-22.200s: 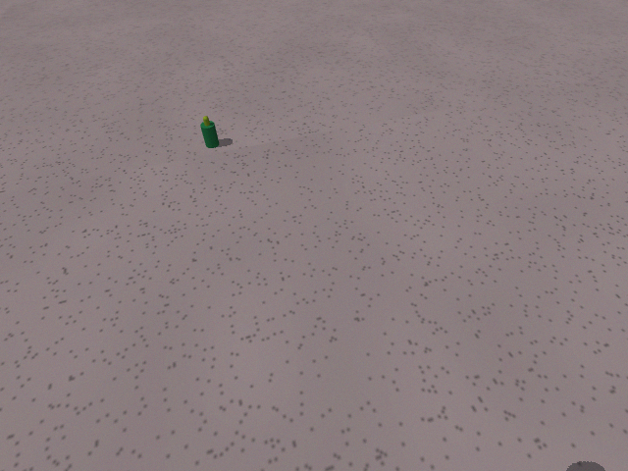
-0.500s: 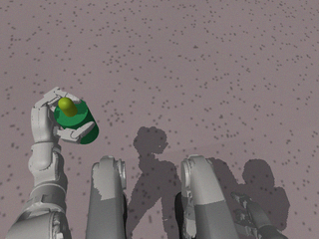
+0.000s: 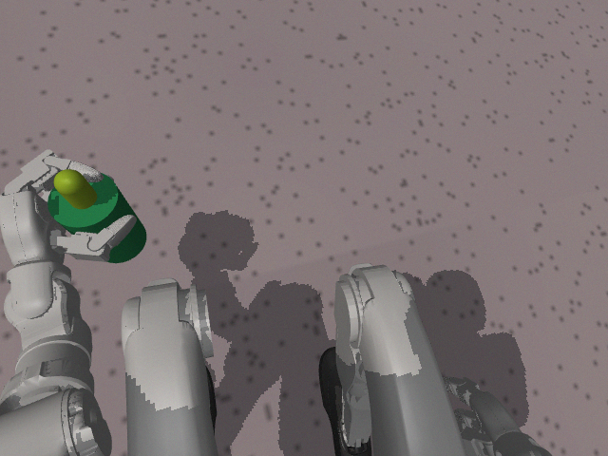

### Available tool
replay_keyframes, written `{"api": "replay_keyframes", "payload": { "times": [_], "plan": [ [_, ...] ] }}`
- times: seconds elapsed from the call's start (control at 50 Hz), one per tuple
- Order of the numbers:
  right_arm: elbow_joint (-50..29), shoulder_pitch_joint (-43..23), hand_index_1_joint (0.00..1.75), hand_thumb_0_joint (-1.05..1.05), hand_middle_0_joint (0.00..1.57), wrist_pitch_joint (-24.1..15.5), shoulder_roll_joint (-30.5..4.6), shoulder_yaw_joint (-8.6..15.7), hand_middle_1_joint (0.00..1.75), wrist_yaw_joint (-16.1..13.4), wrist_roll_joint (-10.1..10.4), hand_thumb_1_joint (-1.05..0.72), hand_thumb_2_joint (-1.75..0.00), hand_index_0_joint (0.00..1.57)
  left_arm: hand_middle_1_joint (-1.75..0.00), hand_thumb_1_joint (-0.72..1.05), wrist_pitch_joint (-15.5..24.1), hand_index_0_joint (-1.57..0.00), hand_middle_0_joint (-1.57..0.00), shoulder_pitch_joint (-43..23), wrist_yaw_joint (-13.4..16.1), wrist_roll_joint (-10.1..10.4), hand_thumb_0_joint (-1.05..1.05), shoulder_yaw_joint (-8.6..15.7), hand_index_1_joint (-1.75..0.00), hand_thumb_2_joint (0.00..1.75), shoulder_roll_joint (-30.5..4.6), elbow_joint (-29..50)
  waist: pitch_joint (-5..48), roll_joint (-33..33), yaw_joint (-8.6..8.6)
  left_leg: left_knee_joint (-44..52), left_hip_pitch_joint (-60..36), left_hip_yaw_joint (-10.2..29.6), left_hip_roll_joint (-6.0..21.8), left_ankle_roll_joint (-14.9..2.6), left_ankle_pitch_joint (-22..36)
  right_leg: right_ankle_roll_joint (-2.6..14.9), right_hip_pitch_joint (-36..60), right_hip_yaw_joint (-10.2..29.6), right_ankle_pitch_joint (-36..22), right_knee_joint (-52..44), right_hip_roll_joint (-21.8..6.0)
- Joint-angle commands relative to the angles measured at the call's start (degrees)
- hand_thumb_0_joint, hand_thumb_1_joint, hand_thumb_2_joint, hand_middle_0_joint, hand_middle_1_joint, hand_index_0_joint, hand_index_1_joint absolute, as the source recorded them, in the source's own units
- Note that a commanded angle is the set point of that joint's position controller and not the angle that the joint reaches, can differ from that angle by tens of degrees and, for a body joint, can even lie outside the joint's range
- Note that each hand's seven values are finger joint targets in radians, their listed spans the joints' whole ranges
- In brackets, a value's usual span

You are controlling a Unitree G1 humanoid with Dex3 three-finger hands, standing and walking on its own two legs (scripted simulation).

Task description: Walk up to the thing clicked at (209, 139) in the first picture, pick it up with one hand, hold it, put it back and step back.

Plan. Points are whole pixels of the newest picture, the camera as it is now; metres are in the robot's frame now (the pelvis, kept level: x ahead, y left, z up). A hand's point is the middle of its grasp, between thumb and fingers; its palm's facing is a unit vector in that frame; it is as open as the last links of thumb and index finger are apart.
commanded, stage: crouch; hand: left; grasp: from the side
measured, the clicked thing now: (96, 213) +0.42 +0.25 -0.08
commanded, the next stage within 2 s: lower in 0.38 s
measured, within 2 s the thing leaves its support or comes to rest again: neither
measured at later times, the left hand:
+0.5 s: hand (100, 221) +0.42 +0.25 -0.11, palm faces +0.20 -0.98 -0.01, open 8.5 cm
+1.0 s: hand (113, 231) +0.42 +0.26 -0.18, palm faces +0.22 -0.97 +0.00, open 8.5 cm
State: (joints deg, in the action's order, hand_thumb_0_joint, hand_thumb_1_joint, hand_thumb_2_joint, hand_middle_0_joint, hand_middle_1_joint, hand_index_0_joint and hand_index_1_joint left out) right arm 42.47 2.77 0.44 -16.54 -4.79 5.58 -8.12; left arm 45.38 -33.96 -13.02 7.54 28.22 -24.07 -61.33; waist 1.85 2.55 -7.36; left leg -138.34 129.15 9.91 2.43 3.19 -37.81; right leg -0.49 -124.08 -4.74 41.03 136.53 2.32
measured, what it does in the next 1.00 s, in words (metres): stands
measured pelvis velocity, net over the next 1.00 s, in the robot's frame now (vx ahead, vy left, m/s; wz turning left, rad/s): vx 0.00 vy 0.01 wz -0.11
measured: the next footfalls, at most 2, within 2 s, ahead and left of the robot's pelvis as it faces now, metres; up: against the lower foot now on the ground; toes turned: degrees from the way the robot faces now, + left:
none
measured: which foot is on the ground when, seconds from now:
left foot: down 0.00-1.00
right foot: down 0.00-1.00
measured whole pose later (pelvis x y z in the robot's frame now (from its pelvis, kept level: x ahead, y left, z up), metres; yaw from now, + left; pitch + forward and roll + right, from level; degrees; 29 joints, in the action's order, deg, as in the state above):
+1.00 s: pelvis +0.00 +0.01 -0.04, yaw -7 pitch +18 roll -12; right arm 36.7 -7.0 1.1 -19.7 -18.8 7.9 -15.9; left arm 55.1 -31.7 -8.4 8.7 30.2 -36.3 -69.1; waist -11.6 10.9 -11.3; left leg -149.9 129.3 18.9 1.7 3.5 -39.8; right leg -2.8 -121.3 -10.9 40.0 141.6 5.0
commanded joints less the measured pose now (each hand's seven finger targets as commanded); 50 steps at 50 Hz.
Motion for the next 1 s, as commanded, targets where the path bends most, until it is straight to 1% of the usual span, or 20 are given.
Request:
{"api": "replay_keyframes", "payload": {
  "times": [0.0,0.04,0.06,0.1,0.14,0.28,0.3,0.42,0.48,0.5,0.54,0.62,0.66,0.68,0.74,0.78,0.8,0.82,0.86,0.98],
  "plan": [
    [-2.9,4.8,0.3,0.0,0.2,-0.8,-13.3,3.1,0.3,-0.5,-0.6,-0.91,-0.91,0.2,-1.34,0.27,5.7,-1.22,-1.21,-14.9,0.2,1.3,0.0,1.1,-1.34,1.26,-12.6,12.5,36.5,-11.0,-0.08,12.3,-23.8,-5.9,-0.6,-3.38,4.7,2.03,18.5,-3.7,-10.4,-14.4,1.5],
    [-3.3,4.1,0.3,0.0,0.2,-0.7,-13.9,2.9,0.3,-0.3,-0.8,-0.91,-0.91,0.2,-1.34,0.27,6.0,-1.22,-1.21,-15.3,0.5,1.3,0.0,2.1,-1.35,1.26,-14.5,13.7,36.2,-12.4,0.24,12.0,-24.0,-5.6,-0.4,-3.22,4.5,2.2,17.8,-4.1,-10.2,-13.5,1.7],
    [-2.8,3.9,0.3,0.0,0.2,-0.6,-14.1,2.9,0.3,-0.2,-1.0,-0.91,-0.91,0.2,-1.35,0.28,6.0,-1.23,-1.22,-14.5,0.5,1.3,0.0,0.9,-1.35,1.27,-13.2,13.0,35.1,-12.6,-0.24,11.8,-24.6,-5.3,-0.4,-3.13,4.2,2.24,16.5,-4.5,-9.9,-13.0,1.7],
    [-3.1,3.6,0.3,0.0,0.2,-0.5,-14.2,2.3,0.3,-0.1,-1.3,-0.91,-0.91,0.2,-1.36,0.25,6.4,-1.24,-1.23,-15.1,0.8,1.7,0.0,1.3,-1.37,1.28,-13.9,14.3,35.9,-12.7,-0.57,10.5,-23.8,-5.1,-0.3,-3.15,5.3,2.07,18.1,-4.4,-11.2,-12.6,1.9],
    [-3.3,2.9,0.3,0.0,0.2,-0.4,-14.5,2.2,0.3,0.0,-1.6,-0.92,-0.91,0.2,-1.36,0.23,6.4,-1.24,-1.23,-14.1,1.2,1.6,0.0,2.3,-1.36,1.27,-14.9,14.7,35.7,-12.8,0.16,10.3,-23.7,-5.0,-0.2,-3.08,5.2,2.09,17.8,-4.7,-11.0,-12.2,1.9],
    [-4.0,2.0,0.3,0.0,0.2,0.0,-15.2,1.1,0.3,0.5,-2.3,-0.92,-0.91,0.2,-1.38,0.27,6.7,-1.26,-1.25,-12.0,1.9,1.8,0.0,1.3,-1.38,1.29,-14.4,15.6,35.7,-13.7,-0.65,8.7,-23.8,-4.0,-0.1,-2.89,7.1,2.03,18.7,-5.5,-13.3,-10.8,2.3],
    [-4.2,1.2,0.3,0.0,0.2,0.0,-15.2,0.9,0.3,0.5,-2.3,-0.92,-0.91,0.2,-1.38,0.26,6.8,-1.26,-1.25,-11.8,1.8,1.9,0.0,-0.1,-1.38,1.28,-13.5,15.7,34.6,-14.0,-1.11,8.8,-23.8,-3.7,-0.1,-2.83,6.3,2.11,17.3,-5.8,-12.6,-10.6,2.3],
    [-4.3,0.8,0.3,0.0,0.2,0.2,-16.2,0.1,0.3,0.8,-2.8,-0.92,-0.91,0.2,-1.38,0.28,7.3,-1.27,-1.26,-11.2,2.7,2.1,0.0,0.6,-1.39,1.29,-14.9,16.3,33.9,-15.6,-1.08,8.4,-25.2,-2.8,0.0,-2.41,7.5,2.26,17.1,-6.7,-13.6,-9.6,2.4],
    [-4.4,0.4,0.3,0.0,0.2,0.5,-16.3,-0.7,0.3,0.8,-3.0,-0.92,-0.91,0.2,-1.41,0.26,7.5,-1.3,-1.28,-10.4,2.6,2.1,0.0,-0.7,-1.41,1.27,-14.0,14.8,32.0,-14.9,-2.33,7.9,-23.8,-2.5,0.1,-2.55,6.6,2.05,17.3,-7.0,-13.1,-9.7,2.4],
    [-4.7,-0.1,0.3,0.0,0.2,0.5,-16.3,-0.7,0.3,0.8,-3.1,-0.92,-0.91,0.2,-1.41,0.23,7.6,-1.3,-1.28,-10.2,3.0,1.8,0.0,0.9,-1.41,1.26,-16.2,14.6,31.7,-14.5,-1.36,7.7,-23.0,-2.7,0.1,-2.66,6.1,2.06,17.3,-6.9,-12.6,-9.8,2.5],
    [-5.3,-0.8,0.3,0.0,0.2,0.7,-16.5,-1.8,0.3,1.0,-3.3,-0.92,-0.91,0.2,-1.41,0.2,7.9,-1.29,-1.28,-9.7,3.3,1.9,0.0,0.0,-1.41,1.26,-14.8,10.6,29.5,-13.0,-2.95,7.0,-21.7,-2.1,0.1,-2.81,4.5,1.89,16.8,-7.5,-11.6,-9.7,2.7],
    [-6.4,-2.6,0.3,0.0,0.2,0.4,-17.1,-3.7,0.3,1.2,-4.2,-0.92,-0.91,0.2,-1.41,0.22,10.2,-1.31,-1.29,-11.5,3.9,2.6,0.0,1.1,-1.41,1.25,-17.6,8.5,28.8,-10.6,-3.69,5.2,-19.5,-1.6,0.2,-3.15,3.8,1.46,19.5,-7.8,-11.5,-10.1,3.3],
    [-5.9,-2.3,0.3,0.0,0.2,0.4,-17.3,-4.7,0.3,1.2,-4.6,-0.92,-0.91,0.2,-1.41,0.23,11.4,-1.31,-1.29,-11.7,3.8,2.5,0.0,1.2,-1.4,1.25,-18.4,6.9,28.3,-11.8,-4.11,5.2,-20.4,-1.3,0.4,-2.89,4.0,1.45,19.8,-8.2,-11.5,-9.6,3.3],
    [-6.7,-3.2,0.3,0.0,0.2,0.3,-17.9,-5.0,0.3,1.2,-5.1,-0.92,-0.91,0.2,-1.4,0.26,12.1,-1.3,-1.28,-11.5,4.0,2.1,0.0,2.9,-1.4,1.26,-21.2,8.2,29.7,-13.9,-3.49,5.2,-22.2,-1.1,0.5,-2.58,5.9,1.59,20.7,-8.4,-13.0,-8.9,3.4],
    [-6.7,-4.3,0.3,0.0,0.2,0.4,-18.7,-5.9,0.3,1.2,-5.9,-0.92,-0.91,0.2,-1.38,0.26,13.3,-1.28,-1.26,-11.9,3.9,1.8,0.0,2.2,-1.38,1.23,-21.4,6.2,28.0,-15.5,-4.37,5.0,-23.8,-0.5,0.9,-2.24,6.3,1.88,18.9,-8.7,-13.5,-8.3,3.6],
    [-6.9,-4.8,0.3,0.0,0.2,0.3,-19.1,-6.7,0.3,1.2,-6.4,-0.92,-0.91,0.2,-1.39,0.26,13.9,-1.29,-1.28,-10.8,4.1,2.0,0.0,2.8,-1.38,1.24,-21.3,4.8,26.9,-16.4,-4.73,5.1,-24.3,0.0,1.0,-1.94,7.0,1.79,19.4,-9.4,-14.2,-7.6,3.5],
    [-7.2,-5.2,0.3,0.0,0.2,0.2,-19.5,-7.0,0.3,1.2,-6.6,-0.92,-0.91,0.2,-1.39,0.23,14.2,-1.3,-1.28,-11.0,4.3,2.0,0.0,4.2,-1.38,1.23,-23.5,5.0,27.1,-17.1,-4.07,5.1,-24.7,0.2,1.1,-1.85,6.5,1.91,19.0,-9.6,-13.6,-7.5,3.7],
    [-7.5,-5.7,0.3,0.0,0.2,0.3,-19.8,-7.5,0.3,1.3,-6.9,-0.93,-0.91,0.2,-1.38,0.23,14.6,-1.29,-1.27,-12.0,4.3,2.0,0.0,3.3,-1.37,1.22,-23.3,5.1,26.5,-18.2,-5.06,5.2,-25.1,0.5,1.1,-1.74,6.2,1.86,18.8,-9.9,-13.5,-7.4,3.6],
    [-7.6,-6.3,0.3,0.0,0.2,0.4,-20.1,-7.9,0.3,1.2,-7.3,-0.93,-0.91,0.2,-1.38,0.25,15.0,-1.29,-1.27,-10.9,4.2,2.1,0.0,2.7,-1.37,1.23,-22.5,3.8,25.9,-18.3,-5.42,5.0,-25.5,0.8,1.2,-1.58,6.4,1.79,19.0,-10.3,-13.8,-7.3,3.7],
    [-8.2,-7.3,0.3,0.0,0.2,0.3,-21.4,-9.3,0.3,1.3,-8.4,-0.92,-0.91,0.2,-1.37,0.22,16.0,-1.28,-1.26,-9.5,5.1,1.9,0.0,3.0,-1.36,1.21,-24.2,2.0,24.3,-18.4,-6.2,4.2,-26.0,1.8,1.4,-1.45,6.6,1.66,19.3,-11.3,-14.8,-6.9,4.0]
  ]
}}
